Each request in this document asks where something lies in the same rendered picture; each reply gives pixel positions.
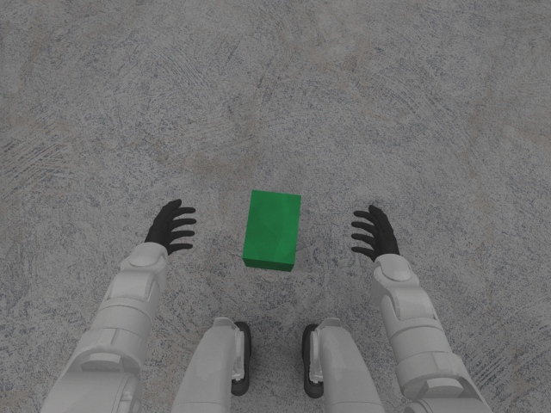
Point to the right robot foot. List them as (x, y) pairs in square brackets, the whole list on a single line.
[(313, 389)]

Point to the robot left forearm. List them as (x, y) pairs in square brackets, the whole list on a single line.
[(116, 341)]

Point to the left robot upper arm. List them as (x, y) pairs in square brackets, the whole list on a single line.
[(96, 392)]

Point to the right robot shin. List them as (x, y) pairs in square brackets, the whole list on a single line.
[(331, 321)]

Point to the robot right forearm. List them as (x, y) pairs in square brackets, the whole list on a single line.
[(426, 365)]

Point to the carton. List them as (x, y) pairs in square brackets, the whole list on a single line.
[(272, 229)]

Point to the left robot hand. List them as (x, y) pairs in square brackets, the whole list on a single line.
[(163, 225)]

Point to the right robot hand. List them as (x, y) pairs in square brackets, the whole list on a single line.
[(383, 242)]

